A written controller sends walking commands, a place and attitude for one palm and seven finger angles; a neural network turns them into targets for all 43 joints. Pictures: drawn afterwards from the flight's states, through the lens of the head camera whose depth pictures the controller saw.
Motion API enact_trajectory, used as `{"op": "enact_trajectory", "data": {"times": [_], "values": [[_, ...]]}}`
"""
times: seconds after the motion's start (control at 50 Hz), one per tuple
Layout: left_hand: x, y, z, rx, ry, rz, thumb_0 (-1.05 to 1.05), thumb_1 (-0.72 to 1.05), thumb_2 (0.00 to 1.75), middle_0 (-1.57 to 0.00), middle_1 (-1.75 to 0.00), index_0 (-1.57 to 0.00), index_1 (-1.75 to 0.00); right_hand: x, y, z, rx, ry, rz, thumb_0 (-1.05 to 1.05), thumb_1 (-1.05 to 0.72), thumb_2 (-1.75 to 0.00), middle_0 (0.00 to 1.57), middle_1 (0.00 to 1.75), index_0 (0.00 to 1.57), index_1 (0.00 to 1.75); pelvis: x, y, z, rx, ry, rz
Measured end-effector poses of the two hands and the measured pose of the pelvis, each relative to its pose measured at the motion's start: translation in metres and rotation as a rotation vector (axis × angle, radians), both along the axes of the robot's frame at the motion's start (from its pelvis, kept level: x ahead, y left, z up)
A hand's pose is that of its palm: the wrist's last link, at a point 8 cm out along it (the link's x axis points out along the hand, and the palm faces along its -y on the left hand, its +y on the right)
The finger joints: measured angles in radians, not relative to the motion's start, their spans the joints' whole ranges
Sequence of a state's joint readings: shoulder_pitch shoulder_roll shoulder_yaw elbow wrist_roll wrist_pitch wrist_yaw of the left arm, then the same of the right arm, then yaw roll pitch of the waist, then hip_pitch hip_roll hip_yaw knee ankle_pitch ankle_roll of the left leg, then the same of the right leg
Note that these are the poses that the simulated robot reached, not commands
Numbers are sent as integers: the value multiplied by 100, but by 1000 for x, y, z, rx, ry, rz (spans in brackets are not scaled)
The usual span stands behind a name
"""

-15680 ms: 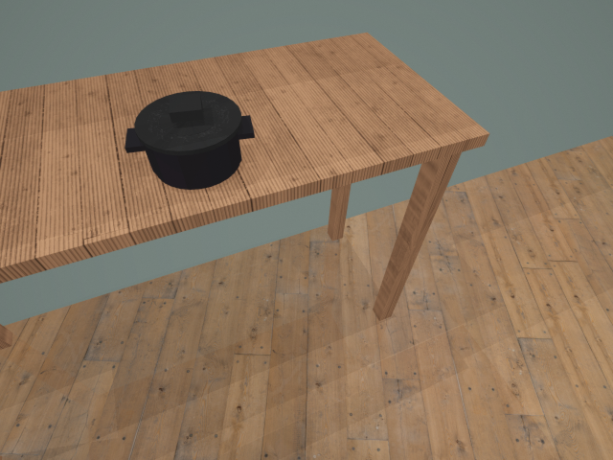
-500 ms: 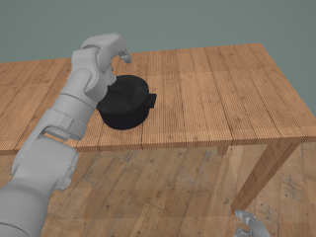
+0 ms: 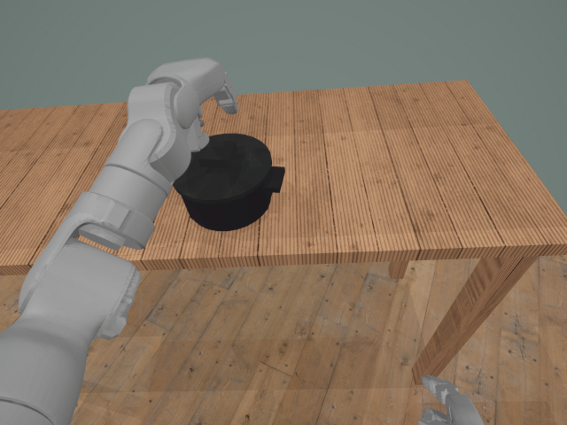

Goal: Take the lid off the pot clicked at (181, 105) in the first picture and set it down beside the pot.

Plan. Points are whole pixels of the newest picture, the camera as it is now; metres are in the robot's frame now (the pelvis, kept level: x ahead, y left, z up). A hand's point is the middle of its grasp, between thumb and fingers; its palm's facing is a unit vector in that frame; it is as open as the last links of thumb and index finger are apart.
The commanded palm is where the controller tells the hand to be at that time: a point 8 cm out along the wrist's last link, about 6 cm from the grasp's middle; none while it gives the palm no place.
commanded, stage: move the open hand above the knob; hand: left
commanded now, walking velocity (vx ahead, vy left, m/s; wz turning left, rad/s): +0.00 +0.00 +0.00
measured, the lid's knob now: (218, 154) +0.48 +0.12 +0.14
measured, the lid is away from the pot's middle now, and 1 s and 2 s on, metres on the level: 0.00 0.00 0.00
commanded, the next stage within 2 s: lower the open fingers around the knob in 0.62 s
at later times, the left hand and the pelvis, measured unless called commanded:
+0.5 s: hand (204, 130) +0.45 +0.12 +0.21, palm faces -0.19 -0.05 -0.98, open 9.9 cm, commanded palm +0.42 +0.13 +0.28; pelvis +0.00 +0.01 +0.00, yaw +0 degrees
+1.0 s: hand (202, 135) +0.45 +0.12 +0.20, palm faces -0.23 -0.10 -0.97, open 9.9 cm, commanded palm +0.43 +0.13 +0.26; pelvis +0.00 +0.00 +0.00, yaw +0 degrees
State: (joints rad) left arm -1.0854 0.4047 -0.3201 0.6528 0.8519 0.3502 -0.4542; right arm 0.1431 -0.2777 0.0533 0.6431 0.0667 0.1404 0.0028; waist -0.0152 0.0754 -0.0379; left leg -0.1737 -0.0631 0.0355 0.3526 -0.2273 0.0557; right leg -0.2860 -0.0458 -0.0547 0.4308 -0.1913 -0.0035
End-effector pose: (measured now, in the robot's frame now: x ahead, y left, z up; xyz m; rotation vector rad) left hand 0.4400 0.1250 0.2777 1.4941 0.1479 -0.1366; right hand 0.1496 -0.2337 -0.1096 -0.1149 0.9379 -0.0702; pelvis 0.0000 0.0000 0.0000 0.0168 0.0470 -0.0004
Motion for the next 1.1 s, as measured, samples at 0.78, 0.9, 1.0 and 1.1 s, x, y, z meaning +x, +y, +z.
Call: {"op": "enact_trajectory", "data": {"times": [0.78,0.9,1.0,1.1], "values": [[-4,5,-10,-3,15,22,0,-39,173,-90,-8,-90,-8,17,7,5,12,-18,32,1,-91,-90,20,30,20,30,3,2,0,-3,5,3],[-4,-1,-16,-18,44,-4,0,-39,173,-91,-8,-90,-8,17,6,5,-4,-25,31,1,-91,-90,20,30,20,30,2,1,0,-3,0,8],[2,3,-18,-21,57,29,0,-39,173,-90,-8,-90,-8,10,4,4,-6,-11,16,1,-91,-90,20,30,20,30,2,1,0,-3,6,2],[0,1,-32,-23,84,11,0,-39,173,-90,-8,-90,-8,1,0,1,-6,14,6,1,-91,-90,20,30,20,30,4,2,0,-5,8,1]]}}
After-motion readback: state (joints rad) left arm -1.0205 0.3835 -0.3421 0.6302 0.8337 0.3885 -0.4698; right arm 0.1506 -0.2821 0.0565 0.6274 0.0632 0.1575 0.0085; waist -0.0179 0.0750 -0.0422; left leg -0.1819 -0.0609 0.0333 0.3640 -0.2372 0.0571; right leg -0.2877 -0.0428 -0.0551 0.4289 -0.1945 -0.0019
